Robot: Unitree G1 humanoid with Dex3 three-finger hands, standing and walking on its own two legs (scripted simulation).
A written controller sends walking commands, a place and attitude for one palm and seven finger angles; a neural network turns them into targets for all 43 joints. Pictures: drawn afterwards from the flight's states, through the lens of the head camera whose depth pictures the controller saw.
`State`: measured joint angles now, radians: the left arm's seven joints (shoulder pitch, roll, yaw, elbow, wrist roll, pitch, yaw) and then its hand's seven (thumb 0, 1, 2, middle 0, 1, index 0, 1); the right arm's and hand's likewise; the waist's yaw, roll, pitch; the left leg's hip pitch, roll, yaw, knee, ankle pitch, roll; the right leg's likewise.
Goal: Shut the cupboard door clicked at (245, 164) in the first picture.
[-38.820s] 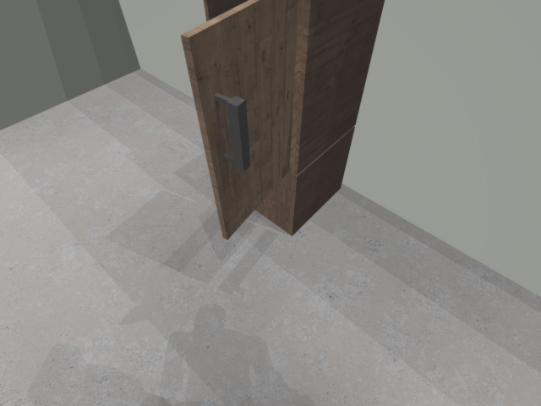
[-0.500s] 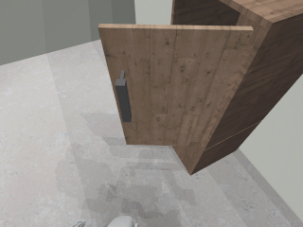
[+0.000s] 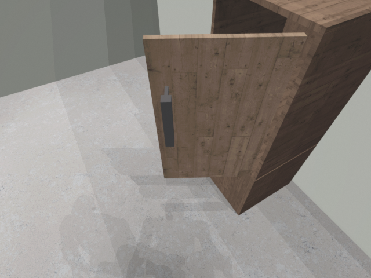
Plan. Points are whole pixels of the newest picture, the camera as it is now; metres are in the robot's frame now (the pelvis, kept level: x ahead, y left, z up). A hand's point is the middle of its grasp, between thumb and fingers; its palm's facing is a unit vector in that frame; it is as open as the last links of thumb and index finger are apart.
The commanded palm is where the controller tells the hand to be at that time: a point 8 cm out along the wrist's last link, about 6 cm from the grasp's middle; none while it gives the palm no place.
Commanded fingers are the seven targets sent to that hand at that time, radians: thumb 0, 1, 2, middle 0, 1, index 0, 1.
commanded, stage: come to a stop and stand still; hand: left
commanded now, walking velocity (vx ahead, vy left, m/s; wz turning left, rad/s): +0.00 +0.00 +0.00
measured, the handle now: (168, 117) +0.51 +0.08 +0.03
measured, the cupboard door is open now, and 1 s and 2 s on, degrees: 61 61 61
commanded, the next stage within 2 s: look again from close up in 0.52 s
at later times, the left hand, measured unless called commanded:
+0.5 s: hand out of the picture -0.04 +0.14 -0.18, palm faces +0.03 -0.99 -0.14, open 7.3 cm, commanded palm none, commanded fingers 0.00 0.90 0.90 -0.20 -0.30 -0.20 -0.30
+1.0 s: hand out of the picture +0.02 +0.17 -0.18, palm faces +0.02 -0.98 -0.22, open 7.4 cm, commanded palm none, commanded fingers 0.00 0.90 0.90 -0.20 -0.30 -0.20 -0.30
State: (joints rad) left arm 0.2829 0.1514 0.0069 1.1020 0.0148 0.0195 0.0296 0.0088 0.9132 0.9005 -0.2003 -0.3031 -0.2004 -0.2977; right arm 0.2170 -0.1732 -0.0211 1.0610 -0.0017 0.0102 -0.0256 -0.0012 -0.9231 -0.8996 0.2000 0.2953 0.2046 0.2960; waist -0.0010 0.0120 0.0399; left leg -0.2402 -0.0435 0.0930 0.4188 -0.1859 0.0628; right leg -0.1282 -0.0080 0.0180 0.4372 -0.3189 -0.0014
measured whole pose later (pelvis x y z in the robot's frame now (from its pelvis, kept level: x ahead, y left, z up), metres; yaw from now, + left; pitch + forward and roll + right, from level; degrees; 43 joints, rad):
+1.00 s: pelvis +0.01 -0.01 -0.01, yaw +0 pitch +0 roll +0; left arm 0.31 0.15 -0.02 1.07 0.02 -0.04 0.05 0.01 0.91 0.90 -0.20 -0.30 -0.20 -0.30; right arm 0.27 -0.18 0.01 1.07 -0.02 -0.03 -0.02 0.01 -0.93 -0.90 0.20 0.29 0.20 0.30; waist 0.00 0.00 -0.01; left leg -0.26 -0.03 0.08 0.52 -0.25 0.06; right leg -0.14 0.00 0.01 0.52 -0.37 -0.01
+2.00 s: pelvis +0.05 -0.05 +0.00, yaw +2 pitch +0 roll -2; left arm 0.33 0.17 0.05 1.04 0.04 0.06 0.00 0.01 0.91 0.90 -0.20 -0.30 -0.20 -0.30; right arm 0.23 -0.12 -0.02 1.04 -0.03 -0.04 -0.06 0.00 -0.93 -0.90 0.20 0.30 0.20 0.30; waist 0.01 -0.07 0.04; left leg -0.27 0.06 0.13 0.54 -0.28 0.05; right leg -0.49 -0.01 -0.01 1.16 -0.35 0.01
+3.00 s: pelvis +0.05 -0.10 -0.01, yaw +3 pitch -2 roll -1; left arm 0.32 0.19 0.01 1.00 0.04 0.03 0.04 0.01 0.91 0.90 -0.20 -0.30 -0.20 -0.30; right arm 0.21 -0.16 -0.01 0.91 -0.02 0.01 0.00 0.00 -0.91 -0.90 0.20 0.29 0.20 0.30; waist 0.02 0.00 0.03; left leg -0.28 -0.08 0.12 0.57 -0.26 0.14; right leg -0.29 -0.06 -0.03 0.65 -0.38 -0.02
